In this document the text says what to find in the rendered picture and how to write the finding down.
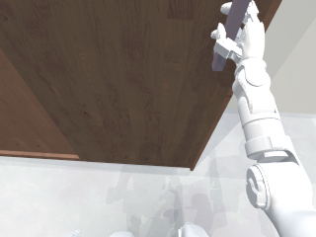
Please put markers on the handle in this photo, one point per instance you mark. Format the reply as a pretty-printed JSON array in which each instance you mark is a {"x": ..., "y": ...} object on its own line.
[{"x": 232, "y": 25}]

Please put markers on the right robot thigh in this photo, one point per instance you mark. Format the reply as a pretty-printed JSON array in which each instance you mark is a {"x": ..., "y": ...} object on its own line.
[{"x": 191, "y": 230}]

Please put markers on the right robot forearm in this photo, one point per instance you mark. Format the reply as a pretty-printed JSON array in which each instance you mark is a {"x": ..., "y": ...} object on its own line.
[{"x": 266, "y": 141}]

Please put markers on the right robot hand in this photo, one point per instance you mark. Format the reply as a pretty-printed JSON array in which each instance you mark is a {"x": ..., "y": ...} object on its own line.
[{"x": 251, "y": 39}]

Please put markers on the right robot upper arm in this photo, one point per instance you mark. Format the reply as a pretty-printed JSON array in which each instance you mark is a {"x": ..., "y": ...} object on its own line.
[{"x": 282, "y": 191}]

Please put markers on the wardrobe door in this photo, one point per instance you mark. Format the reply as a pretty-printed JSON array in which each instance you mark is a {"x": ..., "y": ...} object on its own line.
[
  {"x": 125, "y": 81},
  {"x": 25, "y": 126}
]

